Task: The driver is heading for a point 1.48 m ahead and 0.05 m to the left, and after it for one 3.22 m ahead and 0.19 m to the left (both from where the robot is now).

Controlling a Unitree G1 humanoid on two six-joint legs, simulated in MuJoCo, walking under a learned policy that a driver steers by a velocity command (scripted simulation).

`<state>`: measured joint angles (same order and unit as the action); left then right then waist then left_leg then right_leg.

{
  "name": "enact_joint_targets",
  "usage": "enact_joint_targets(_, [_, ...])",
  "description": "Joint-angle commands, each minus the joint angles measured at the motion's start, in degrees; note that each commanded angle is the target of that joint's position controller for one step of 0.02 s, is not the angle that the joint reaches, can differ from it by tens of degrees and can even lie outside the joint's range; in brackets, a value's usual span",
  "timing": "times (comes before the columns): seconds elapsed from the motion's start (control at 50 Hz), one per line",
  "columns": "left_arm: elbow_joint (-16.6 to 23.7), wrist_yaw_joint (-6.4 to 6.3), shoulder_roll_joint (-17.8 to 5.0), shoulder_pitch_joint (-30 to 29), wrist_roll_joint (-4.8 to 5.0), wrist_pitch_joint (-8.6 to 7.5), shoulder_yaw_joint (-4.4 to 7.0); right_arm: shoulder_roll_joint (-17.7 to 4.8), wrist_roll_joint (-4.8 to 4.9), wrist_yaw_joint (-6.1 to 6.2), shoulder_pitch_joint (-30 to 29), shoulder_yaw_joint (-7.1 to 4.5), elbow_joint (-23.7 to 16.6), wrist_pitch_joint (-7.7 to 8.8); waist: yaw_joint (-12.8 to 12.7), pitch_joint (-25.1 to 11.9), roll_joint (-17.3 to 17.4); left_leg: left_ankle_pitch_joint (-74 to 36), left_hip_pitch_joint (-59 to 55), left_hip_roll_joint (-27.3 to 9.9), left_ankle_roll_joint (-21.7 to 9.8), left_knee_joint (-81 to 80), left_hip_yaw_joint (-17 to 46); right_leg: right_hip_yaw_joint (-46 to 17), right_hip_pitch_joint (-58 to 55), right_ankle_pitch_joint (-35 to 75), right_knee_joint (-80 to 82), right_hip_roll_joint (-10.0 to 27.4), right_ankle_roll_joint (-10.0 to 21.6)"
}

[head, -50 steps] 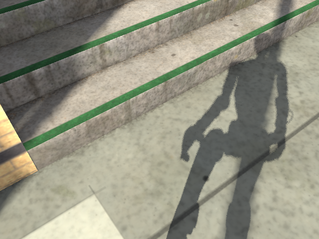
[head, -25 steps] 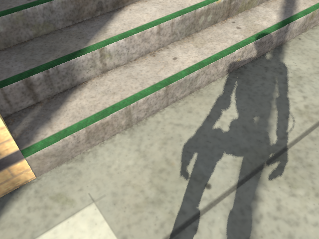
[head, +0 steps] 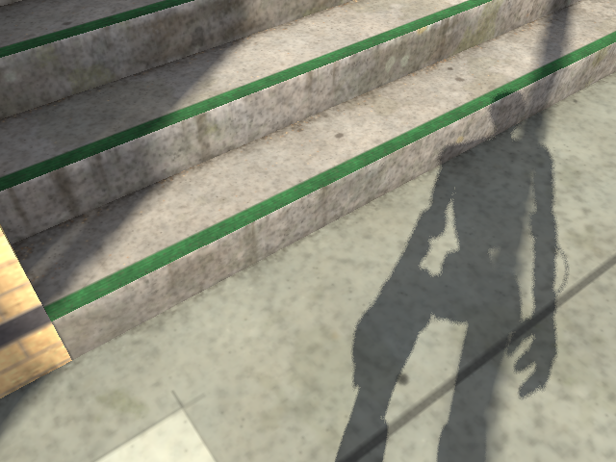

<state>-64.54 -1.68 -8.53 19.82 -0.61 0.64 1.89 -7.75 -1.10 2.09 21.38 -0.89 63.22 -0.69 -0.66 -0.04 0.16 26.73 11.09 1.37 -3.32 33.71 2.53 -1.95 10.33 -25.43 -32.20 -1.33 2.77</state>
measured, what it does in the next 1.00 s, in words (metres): walks ahead: right foot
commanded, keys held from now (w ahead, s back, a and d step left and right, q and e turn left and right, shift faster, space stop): w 1.00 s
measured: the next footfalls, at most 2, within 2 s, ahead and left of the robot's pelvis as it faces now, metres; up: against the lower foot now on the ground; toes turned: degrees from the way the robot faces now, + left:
right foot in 0.48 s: +0.35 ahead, -0.07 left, +0.00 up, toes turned -3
left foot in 1.04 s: +0.67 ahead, +0.08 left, +0.00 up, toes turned +4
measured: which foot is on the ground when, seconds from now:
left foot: down 0.00-0.48, up 0.50-1.00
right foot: down 0.00-0.12, up 0.14-0.46, down 0.48-1.00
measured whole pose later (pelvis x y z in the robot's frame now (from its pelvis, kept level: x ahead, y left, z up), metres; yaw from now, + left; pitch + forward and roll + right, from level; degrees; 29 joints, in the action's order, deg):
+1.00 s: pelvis +0.47 -0.01 +0.00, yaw +0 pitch +1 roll -1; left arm -62.6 -0.8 -8.7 29.6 -1.3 -6.1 0.5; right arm -9.7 -1.1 -1.8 -1.1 -1.3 50.7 2.9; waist -4.4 3.6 0.8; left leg 3.5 31.6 -1.3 -4.9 32.7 -5.4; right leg 3.3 -8.0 -19.8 -10.8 -4.9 4.6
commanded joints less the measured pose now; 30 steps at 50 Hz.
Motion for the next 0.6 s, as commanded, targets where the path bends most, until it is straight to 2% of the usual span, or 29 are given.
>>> enact_joint_targets(0.02, [1.04,0.25,-7.04,4.97,-0.1,-1.08,1.51,-2.47,-0.37,-0.64,-0.77,-0.37,-3.48,1.84,-1.58,10.12,-5.28,5.69,12.16,-0.05,-2.2,-1.44,1.22,-16.89,3.06,-19.65,15.07,9.41,7.55])
enact_joint_targets(0.04, [0.82,0.41,-8.37,5.6,-0.18,-1.29,2.03,-2.08,-0.5,-1.04,-1.0,-0.34,-4.03,2.42,-1.47,9.44,-7.7,2.29,11.69,1.1,-1.97,1.73,-1.43,-20.34,2.34,-21.14,17.57,11.77,8.91])
enact_joint_targets(0.06, [1.02,0.52,-9.12,4.75,-0.19,-1.43,2.41,-2.02,-0.61,-1.34,-0.47,-0.35,-4.33,2.97,-0.62,9.9,-8.71,0.38,10.09,1.2,-2.11,2.66,-3.31,-21.83,3.73,-21.49,18.45,13.35,9.73])
enact_joint_targets(0.08, [1.62,0.66,-8.92,3.23,-0.08,-1.59,2.51,-2.07,-0.51,-1.55,1.06,-0.41,-4.12,3.52,0.57,10.42,-7.83,0.48,6.56,1.14,-2.52,0.99,-3.47,-20.99,7.09,-20.82,17.59,12.92,9.56])
enact_joint_targets(0.1, [2.7,0.78,-8.46,0.43,0.08,-1.78,2.47,-1.85,-0.18,-1.63,5.04,-0.45,-3.04,4.05,2.85,10.76,-6.27,1.4,0.17,1.16,-3.23,-2.84,-2.07,-18.13,12.38,-19.32,14.48,10.76,8.5])
enact_joint_targets(0.12, [4.96,0.88,-6.87,-4.6,0.48,-2.23,2.01,-2.85,0.15,-1.49,11.47,-0.72,-1.26,4.67,6.2,11.49,-0.76,5.41,-7.61,-1.42,-4.92,-9.7,5.45,-11.84,20.6,-14.98,6.7,5.83,5.9])
enact_joint_targets(0.14, [7.57,1.18,-3.53,-8.96,0.62,-3.27,1.19,-7.15,0.43,-1.05,19.06,-1.97,1.21,5.1,8.99,11.81,11.61,11.94,-16.31,-9.93,-8.11,-19.33,21.96,-0.35,30.95,-5.82,-11.0,-1.39,2.64])
enact_joint_targets(0.16, [9.26,1.58,-4.87,-10.38,-1.35,-4.22,1.41,-10.36,0.32,-1.16,23.75,-2.88,2.55,5.1,9.46,12.68,16.56,3.35,-19.73,-19.66,-11.43,-22.93,35.29,4.22,39.17,-6.22,-24.49,-1.84,2.28])
enact_joint_targets(0.18, [9.19,1.92,-5.95,-10.87,-2.37,-4.64,1.69,-8.61,-0.05,-1.07,20.68,-2.4,1.41,4.97,7.16,13.6,8.54,-4.49,-17.33,-20.35,-11.95,-21.39,33.38,2.16,40.6,-4.32,-30.48,1.26,2.78])
enact_joint_targets(0.2, [8.87,2.4,-4.84,-9.82,-1.99,-5.11,1.56,-7.95,-0.34,-1.07,17.31,-2.13,0.09,5.06,5.13,12.4,5.06,-10.03,-15.7,-19.42,-11.66,-21.02,29.38,1.69,39.37,-0.67,-32.75,2.64,2.74])
enact_joint_targets(0.22, [8.95,2.95,-4.48,-9.9,-1.46,-5.47,1.55,-7.57,-0.59,-1.04,14.6,-1.9,-0.83,5.21,3.8,11.4,4.06,-13.05,-14.59,-17.89,-11.02,-21.74,25.37,1.67,38.12,2.5,-33.03,3.7,2.44])
enact_joint_targets(0.24, [9.3,3.47,-4.77,-10.3,-1.3,-5.45,1.74,-6.69,-0.56,-0.92,13.02,-1.48,-1.31,5.49,2.8,10.51,4.28,-16.23,-14.0,-16.24,-10.31,-22.44,21.75,1.95,36.97,4.94,-31.79,4.21,1.93])
enact_joint_targets(0.26, [10.49,3.62,-4.49,-12.14,-1.31,-5.22,1.56,-6.78,-0.52,-0.76,12.22,-1.38,-1.44,6.05,2.89,10.38,4.55,-20.33,-13.57,-14.91,-9.52,-24.04,18.4,3.15,36.43,7.24,-29.81,4.25,1.03])
enact_joint_targets(0.32, [13.47,3.89,-3.81,-17.01,-0.89,-4.21,1.05,-5.94,-0.1,-0.48,11.99,-0.74,-0.88,6.71,2.15,9.97,5.47,-33.7,-11.79,-11.8,-7.82,-24.6,10.03,6.1,32.35,12.09,-19.57,2.59,0.21])
enact_joint_targets(0.38, [15.82,3.99,-3.29,-20.68,-0.32,-3.43,0.41,-7.74,0.14,-0.51,10.86,-0.8,-0.98,7.02,1.7,8.87,7.48,-39.62,-6.64,-10.67,-6.62,-25.01,5.33,8.71,20.21,15.81,-7.58,0.29,1.55])
enact_joint_targets(0.42, [15.46,3.25,-5.38,-17.7,-0.13,-3.16,1.11,-8.95,0.38,-0.6,10.3,-0.85,-0.81,7.34,-0.34,6.65,7.59,-52.19,-6.19,-12.04,-5.86,-20.92,4.19,9.73,10.86,17.22,-4.68,-1.69,3.42])
enact_joint_targets(0.44, [14.21,2.76,-6.9,-13.45,-0.06,-3.32,1.79,-9.63,0.4,-0.56,9.88,-0.96,-0.76,7.45,-2.48,4.09,6.65,-59.93,-7.68,-12.1,-5.03,-14.98,3.01,9.6,5.74,17.32,-3.1,-2.8,4.28])
enact_joint_targets(0.46, [11.63,2.3,-8.15,-5.87,-0.01,-3.69,2.58,-10.34,0.42,-0.57,9.26,-1.09,-0.81,7.29,-5.9,-0.08,4.94,-63.77,-7.96,-10.99,-3.97,-5.23,1.2,9.66,-2.4,18.26,0.05,-3.91,5.27])
enact_joint_targets(0.48, [9.12,1.76,-9.9,1.72,-0.41,-4.11,3.47,-10.7,0.3,-0.78,9.16,-1.1,-1.03,7.18,-8.7,-4.16,4.04,-57.22,-2.94,-9.05,-3.3,6.27,0.1,7.37,-12.8,16.47,1.81,-1.73,6.05])
enact_joint_targets(0.5, [8.13,1.42,-14.82,9.62,-1.93,-4.52,4.63,-7.28,0.06,-1.21,10.86,-0.34,-2.26,7.02,-10.08,-10.36,-2.98,-34.63,6.37,-5.52,-2.88,24.68,-2.19,-9.62,-22.94,0.41,4.55,12.57,8.18])
enact_joint_targets(0.52, [8.54,2.11,-17.16,8.85,-2.29,-4.35,4.77,-2.25,1.66,-1.73,16.02,0.09,-2.73,6.63,-5.87,-13.78,-13.1,2.57,21.01,3.82,-1.71,43.8,-1.51,-39.56,-27.45,-6.08,16.62,25.38,15.43])
enact_joint_targets(0.54, [9.01,2.5,-14.53,2.35,-0.43,-4.29,4.26,-7.24,0.41,-1.86,10.49,-1.04,-3.88,6.34,-3.72,-6.01,-6.48,-3.22,25.56,-0.26,-3.05,46.16,1.99,-39.36,-19.45,-11.5,21.01,22.6,14.25])
enact_joint_targets(0.56, [10.55,2.75,-11.06,-3.9,0.17,-4.76,3.25,-8.32,-0.01,-2.28,5.02,-1.43,-5.68,6.4,-1.99,0.14,-3.11,-9.7,25.4,-3.01,-3.37,43.27,1.15,-29.72,-11.0,-6.79,21.54,21.0,12.95])
enact_joint_targets(0.58, [10.48,3.0,-8.94,-5.82,-0.03,-5.5,2.65,-7.46,-0.19,-2.46,2.89,-1.42,-5.99,6.44,-0.68,2.62,-0.49,-12.27,22.91,-4.61,-3.31,40.68,0.86,-23.34,-5.28,2.87,22.44,18.43,12.05])
enact_joint_targets(0.6, [9.89,2.82,-7.53,-5.47,-0.18,-6.04,2.07,-6.84,-0.72,-2.67,2.81,-1.53,-5.89,5.98,0.89,2.91,-0.48,-12.76,20.22,-5.76,-3.01,38.42,0.8,-18.44,-1.94,9.1,22.75,16.25,10.98])
Velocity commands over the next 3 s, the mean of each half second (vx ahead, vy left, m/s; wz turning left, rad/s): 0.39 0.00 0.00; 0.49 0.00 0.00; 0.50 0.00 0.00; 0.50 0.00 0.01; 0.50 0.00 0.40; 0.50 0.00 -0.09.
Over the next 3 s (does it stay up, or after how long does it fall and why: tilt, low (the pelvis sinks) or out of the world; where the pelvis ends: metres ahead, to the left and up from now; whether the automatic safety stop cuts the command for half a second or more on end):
stays up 1.62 0.08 0.26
